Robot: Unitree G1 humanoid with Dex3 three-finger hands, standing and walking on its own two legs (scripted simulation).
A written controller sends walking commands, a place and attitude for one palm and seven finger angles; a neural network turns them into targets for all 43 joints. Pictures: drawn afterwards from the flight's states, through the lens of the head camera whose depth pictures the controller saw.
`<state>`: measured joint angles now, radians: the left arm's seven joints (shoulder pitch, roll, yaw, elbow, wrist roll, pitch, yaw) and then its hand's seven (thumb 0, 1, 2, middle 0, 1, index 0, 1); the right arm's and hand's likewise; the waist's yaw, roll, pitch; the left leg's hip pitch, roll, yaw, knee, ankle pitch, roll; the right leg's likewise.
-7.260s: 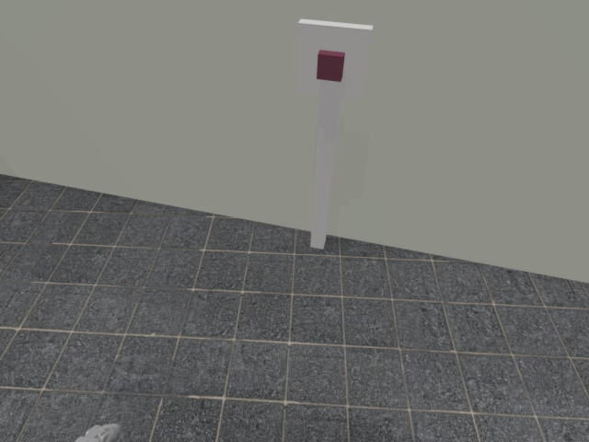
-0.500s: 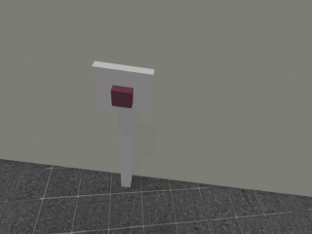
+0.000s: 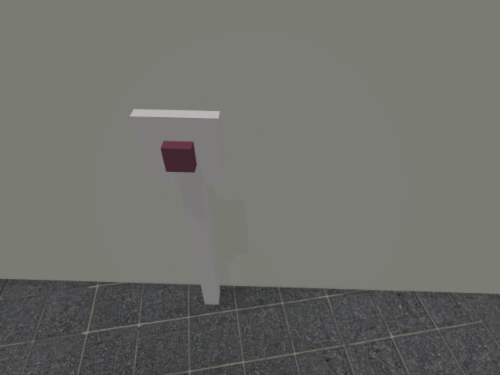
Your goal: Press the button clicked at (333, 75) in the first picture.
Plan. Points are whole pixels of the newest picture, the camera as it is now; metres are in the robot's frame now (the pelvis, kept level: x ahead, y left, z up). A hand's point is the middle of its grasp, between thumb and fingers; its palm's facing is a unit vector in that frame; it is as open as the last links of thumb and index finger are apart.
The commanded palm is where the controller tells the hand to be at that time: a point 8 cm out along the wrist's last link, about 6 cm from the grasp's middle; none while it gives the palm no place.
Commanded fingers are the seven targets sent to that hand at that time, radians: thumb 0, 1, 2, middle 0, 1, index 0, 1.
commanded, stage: come to a stop and stand still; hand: left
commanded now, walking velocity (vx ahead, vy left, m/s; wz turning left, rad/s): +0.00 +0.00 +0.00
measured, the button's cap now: (179, 155) +0.56 +0.19 +0.06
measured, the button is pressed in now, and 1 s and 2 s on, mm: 0 0 0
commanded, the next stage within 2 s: look again from close up in 0.20 s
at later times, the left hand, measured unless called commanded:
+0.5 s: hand out of the picture -0.03 +0.18 -0.18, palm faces +0.00 -0.98 -0.17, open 7.4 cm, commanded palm none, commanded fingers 0.00 0.90 0.90 -0.20 -0.30 -0.20 -0.30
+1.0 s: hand out of the picture +0.00 +0.21 -0.19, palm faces -0.01 -0.99 -0.17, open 7.4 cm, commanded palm none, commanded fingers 0.00 0.90 0.90 -0.20 -0.30 -0.20 -0.30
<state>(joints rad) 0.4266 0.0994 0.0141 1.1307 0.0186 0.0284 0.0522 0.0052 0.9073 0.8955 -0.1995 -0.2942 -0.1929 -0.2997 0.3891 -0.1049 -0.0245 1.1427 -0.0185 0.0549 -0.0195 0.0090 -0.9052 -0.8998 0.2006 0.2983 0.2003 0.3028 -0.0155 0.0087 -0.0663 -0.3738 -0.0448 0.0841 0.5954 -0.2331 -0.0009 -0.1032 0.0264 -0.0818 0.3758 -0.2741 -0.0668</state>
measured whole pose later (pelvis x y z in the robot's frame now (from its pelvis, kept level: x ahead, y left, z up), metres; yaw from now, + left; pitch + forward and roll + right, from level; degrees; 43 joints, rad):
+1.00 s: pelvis +0.01 +0.05 -0.01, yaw -1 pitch +0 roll +0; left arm 0.31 0.16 -0.01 1.10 0.02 0.00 0.03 0.01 0.91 0.90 -0.20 -0.29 -0.19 -0.30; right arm 0.29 -0.14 0.02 1.10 -0.02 -0.02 -0.04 0.01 -0.91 -0.90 0.20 0.30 0.20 0.30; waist 0.00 -0.03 0.02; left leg -0.20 -0.06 0.08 0.48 -0.29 0.08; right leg -0.16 -0.04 -0.04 0.51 -0.34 0.01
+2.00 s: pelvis +0.09 -0.04 -0.01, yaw -1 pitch +1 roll +2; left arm 0.29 0.16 0.03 0.98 0.03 -0.01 0.05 0.01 0.91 0.90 -0.20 -0.29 -0.19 -0.30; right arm 0.17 -0.16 -0.04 1.01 -0.01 0.06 -0.03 0.01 -0.90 -0.90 0.20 0.30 0.20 0.30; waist 0.01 0.02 0.04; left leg -0.42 -0.01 0.03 0.90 -0.42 -0.01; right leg -0.17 0.02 -0.10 0.55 -0.39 -0.09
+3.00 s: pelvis +0.04 +0.02 -0.01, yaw +0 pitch -2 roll -1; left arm 0.33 0.12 -0.02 1.10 0.01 -0.02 0.05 0.01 0.91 0.90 -0.20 -0.29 -0.19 -0.30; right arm 0.31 -0.15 0.02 1.09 -0.01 0.00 -0.03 0.02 -0.93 -0.90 0.20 0.30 0.20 0.30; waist -0.01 0.01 0.01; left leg -0.25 -0.02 0.05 0.52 -0.23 0.05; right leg -0.17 -0.03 -0.11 0.51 -0.30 -0.01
